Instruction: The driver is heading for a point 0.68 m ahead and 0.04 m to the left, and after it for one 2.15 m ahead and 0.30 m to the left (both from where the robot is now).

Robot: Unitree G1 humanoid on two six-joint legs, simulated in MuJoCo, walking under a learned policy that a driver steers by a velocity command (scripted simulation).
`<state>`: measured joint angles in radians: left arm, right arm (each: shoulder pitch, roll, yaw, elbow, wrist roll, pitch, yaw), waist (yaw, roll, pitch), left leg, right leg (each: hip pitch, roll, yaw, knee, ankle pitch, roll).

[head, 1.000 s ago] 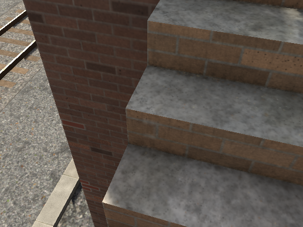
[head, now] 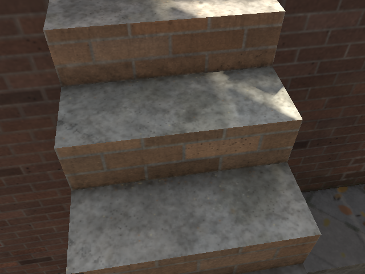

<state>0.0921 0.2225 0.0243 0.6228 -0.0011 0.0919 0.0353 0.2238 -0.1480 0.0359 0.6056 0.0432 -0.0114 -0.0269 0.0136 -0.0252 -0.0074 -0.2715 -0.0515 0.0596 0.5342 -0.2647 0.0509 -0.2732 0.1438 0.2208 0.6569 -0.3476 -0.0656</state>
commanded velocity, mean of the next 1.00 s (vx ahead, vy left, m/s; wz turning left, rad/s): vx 0.41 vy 0.00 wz -0.22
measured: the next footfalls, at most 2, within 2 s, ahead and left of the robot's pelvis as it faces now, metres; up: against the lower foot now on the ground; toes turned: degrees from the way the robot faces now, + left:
right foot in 0.40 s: +0.10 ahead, -0.12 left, +0.00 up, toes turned -10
left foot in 0.88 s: +0.32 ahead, +0.08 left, +0.19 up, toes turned -12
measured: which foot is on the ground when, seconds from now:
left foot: down 0.00-0.40, up 0.42-0.86, down 0.88-1.00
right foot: up 0.00-0.38, down 0.40-0.84, up 0.86-1.00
